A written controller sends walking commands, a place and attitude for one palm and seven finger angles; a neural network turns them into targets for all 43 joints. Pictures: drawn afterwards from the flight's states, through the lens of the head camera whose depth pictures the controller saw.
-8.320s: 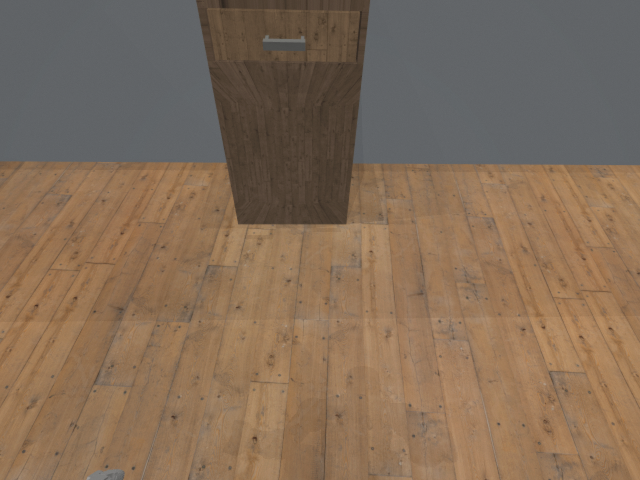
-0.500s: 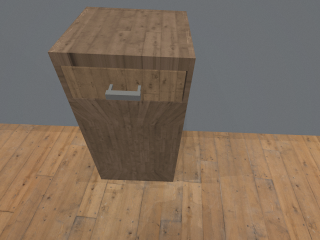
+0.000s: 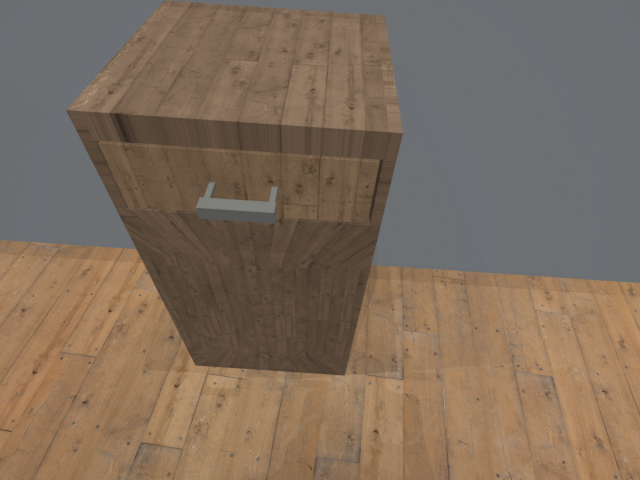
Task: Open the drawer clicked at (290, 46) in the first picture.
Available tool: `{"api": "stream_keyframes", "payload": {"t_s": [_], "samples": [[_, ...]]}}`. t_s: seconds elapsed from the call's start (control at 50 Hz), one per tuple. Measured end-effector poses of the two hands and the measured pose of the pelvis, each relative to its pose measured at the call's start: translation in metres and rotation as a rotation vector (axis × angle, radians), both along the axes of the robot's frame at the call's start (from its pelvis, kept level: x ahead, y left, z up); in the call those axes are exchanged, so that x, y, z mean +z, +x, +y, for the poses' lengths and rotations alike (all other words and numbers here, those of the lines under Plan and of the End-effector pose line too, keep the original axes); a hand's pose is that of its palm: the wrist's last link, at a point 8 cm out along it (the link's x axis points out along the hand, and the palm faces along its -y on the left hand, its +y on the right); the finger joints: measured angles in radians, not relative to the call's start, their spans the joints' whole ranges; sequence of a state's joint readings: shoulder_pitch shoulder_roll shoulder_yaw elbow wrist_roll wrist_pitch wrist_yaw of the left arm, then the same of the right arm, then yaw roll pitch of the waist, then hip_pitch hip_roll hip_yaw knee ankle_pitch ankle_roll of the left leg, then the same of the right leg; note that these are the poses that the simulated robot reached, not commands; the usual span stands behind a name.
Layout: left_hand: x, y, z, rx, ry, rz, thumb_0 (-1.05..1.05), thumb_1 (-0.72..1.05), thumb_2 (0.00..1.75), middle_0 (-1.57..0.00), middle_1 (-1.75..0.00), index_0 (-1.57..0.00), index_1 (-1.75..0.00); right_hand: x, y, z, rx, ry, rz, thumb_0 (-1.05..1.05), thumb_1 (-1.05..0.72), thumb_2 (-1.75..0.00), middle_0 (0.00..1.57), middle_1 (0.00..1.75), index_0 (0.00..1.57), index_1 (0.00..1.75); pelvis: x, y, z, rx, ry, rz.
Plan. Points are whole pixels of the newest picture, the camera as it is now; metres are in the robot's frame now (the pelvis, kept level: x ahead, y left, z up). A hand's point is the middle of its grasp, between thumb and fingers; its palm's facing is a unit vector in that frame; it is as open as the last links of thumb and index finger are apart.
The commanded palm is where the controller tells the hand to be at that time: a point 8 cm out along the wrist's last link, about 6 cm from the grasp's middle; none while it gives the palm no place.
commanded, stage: come to a stop and stand still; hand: left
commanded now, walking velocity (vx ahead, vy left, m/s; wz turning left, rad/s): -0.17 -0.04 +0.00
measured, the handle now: (240, 200) +0.51 +0.17 +0.03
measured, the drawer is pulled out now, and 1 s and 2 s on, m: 0.00 0.00 0.00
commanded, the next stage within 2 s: look again from close up in 1.00 s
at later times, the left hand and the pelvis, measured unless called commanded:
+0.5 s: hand out of the picture +0.02 +0.17 -0.17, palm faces +0.03 -0.98 -0.21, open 7.3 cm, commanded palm none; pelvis -0.03 -0.01 +0.00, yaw -1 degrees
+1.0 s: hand out of the picture -0.09 +0.15 -0.17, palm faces +0.03 -0.99 -0.14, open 7.4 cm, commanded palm none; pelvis -0.04 +0.01 +0.01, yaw -1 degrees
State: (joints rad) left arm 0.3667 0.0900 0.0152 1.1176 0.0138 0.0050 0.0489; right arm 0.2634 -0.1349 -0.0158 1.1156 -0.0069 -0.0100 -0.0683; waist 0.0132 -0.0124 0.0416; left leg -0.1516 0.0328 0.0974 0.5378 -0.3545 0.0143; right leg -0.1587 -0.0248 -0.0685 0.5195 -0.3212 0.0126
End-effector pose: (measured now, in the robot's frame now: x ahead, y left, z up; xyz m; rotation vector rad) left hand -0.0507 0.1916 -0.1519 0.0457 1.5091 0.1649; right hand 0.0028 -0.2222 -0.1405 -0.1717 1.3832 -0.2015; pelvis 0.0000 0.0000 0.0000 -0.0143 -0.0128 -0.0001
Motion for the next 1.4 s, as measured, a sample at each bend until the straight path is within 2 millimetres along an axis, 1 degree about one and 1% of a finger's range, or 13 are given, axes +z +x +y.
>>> {"api": "stream_keyframes", "payload": {"t_s": [0.1,0.2,0.32,0.4,0.46,0.52,0.78,0.88,0.96,1.1,1.16,1.28,1.4], "samples": [[0.006,0.033,0.014,-0.039,0.050,-0.060,0.01,0.92,0.90,-0.20,-0.30,-0.21,-0.30,0.001,0.017,-0.007,-0.007,-0.003,-0.041,0.01,-0.93,-0.90,0.20,0.30,0.20,0.30,0.002,-0.001,-0.002,-0.010,0.005,0.003],[0.011,0.057,0.033,-0.068,0.130,-0.127,0.01,0.92,0.90,-0.20,-0.30,-0.21,-0.30,-0.009,0.017,-0.020,-0.008,0.015,-0.046,0.01,-0.92,-0.90,0.20,0.30,0.20,0.30,-0.004,-0.007,-0.014,-0.017,0.022,0.010],[0.019,0.069,0.035,-0.094,0.166,-0.208,0.00,0.91,0.90,-0.19,-0.30,-0.20,-0.30,-0.011,0.011,-0.028,-0.009,0.028,-0.045,0.00,-0.91,-0.90,0.19,0.30,0.20,0.30,-0.003,-0.018,-0.020,0.005,0.012,0.000],[0.013,0.067,0.030,-0.092,0.129,-0.227,0.00,0.91,0.90,-0.19,-0.30,-0.20,-0.30,-0.010,0.004,-0.025,0.003,0.024,-0.064,0.00,-0.91,-0.90,0.19,0.30,0.20,0.30,-0.005,-0.025,-0.016,0.003,0.005,-0.025],[0.013,0.063,0.023,-0.096,0.096,-0.227,0.00,0.91,0.90,-0.19,-0.30,-0.20,-0.30,-0.003,-0.005,-0.020,0.005,0.028,-0.060,0.00,-0.91,-0.90,0.19,0.30,0.20,0.30,0.001,-0.029,-0.014,-0.008,0.011,-0.031],[0.015,0.055,0.024,-0.094,0.090,-0.222,0.00,0.93,0.90,-0.20,-0.30,-0.21,-0.30,0.003,-0.016,-0.018,0.011,0.028,-0.048,0.00,-0.92,-0.90,0.19,0.30,0.20,0.30,0.005,-0.033,-0.013,-0.009,0.011,-0.026],[0.012,-0.015,0.021,-0.071,0.046,-0.070,0.00,0.91,0.90,-0.20,-0.30,-0.20,-0.30,0.005,-0.071,0.007,-0.012,0.062,0.063,0.00,-0.91,-0.90,0.19,0.30,0.20,0.30,0.009,-0.042,-0.002,-0.010,0.011,-0.016],[0.011,-0.035,0.016,-0.059,0.027,-0.019,0.00,0.91,0.90,-0.20,-0.30,-0.20,-0.30,0.003,-0.083,0.018,-0.027,0.076,0.089,0.00,-0.91,-0.90,0.19,0.30,0.20,0.30,0.009,-0.043,0.002,-0.012,0.011,-0.013],[0.010,-0.044,0.013,-0.051,0.015,0.001,0.00,0.90,0.90,-0.20,-0.30,-0.20,-0.30,0.003,-0.086,0.025,-0.033,0.084,0.095,0.00,-0.90,-0.90,0.19,0.30,0.20,0.30,0.009,-0.043,0.004,-0.012,0.012,-0.012],[0.009,-0.042,0.010,-0.045,0.003,-0.005,0.00,0.90,0.90,-0.20,-0.30,-0.20,-0.30,0.002,-0.081,0.032,-0.036,0.089,0.080,0.00,-0.90,-0.90,0.19,0.30,0.20,0.30,0.008,-0.042,0.008,-0.013,0.013,-0.009],[0.006,-0.037,0.013,-0.064,0.011,-0.027,0.00,0.90,0.90,-0.20,-0.30,-0.20,-0.30,-0.002,-0.073,0.032,-0.014,0.093,0.050,0.00,-0.90,-0.90,0.19,0.30,0.20,0.30,0.004,-0.044,0.010,-0.008,0.002,0.001],[0.006,-0.014,0.030,-0.075,0.050,-0.089,0.00,0.90,0.90,-0.20,-0.30,-0.21,-0.30,-0.009,-0.056,0.027,0.011,0.085,-0.016,0.01,-0.92,-0.90,0.19,0.30,0.20,0.30,-0.001,-0.041,0.016,0.002,0.008,-0.003],[0.013,0.012,0.043,-0.091,0.087,-0.148,0.00,0.90,0.90,-0.20,-0.30,-0.20,-0.30,-0.009,-0.044,0.021,0.020,0.080,-0.048,0.02,-0.92,-0.90,0.19,0.30,0.20,0.30,0.000,-0.035,0.015,-0.005,0.018,-0.013]]}}
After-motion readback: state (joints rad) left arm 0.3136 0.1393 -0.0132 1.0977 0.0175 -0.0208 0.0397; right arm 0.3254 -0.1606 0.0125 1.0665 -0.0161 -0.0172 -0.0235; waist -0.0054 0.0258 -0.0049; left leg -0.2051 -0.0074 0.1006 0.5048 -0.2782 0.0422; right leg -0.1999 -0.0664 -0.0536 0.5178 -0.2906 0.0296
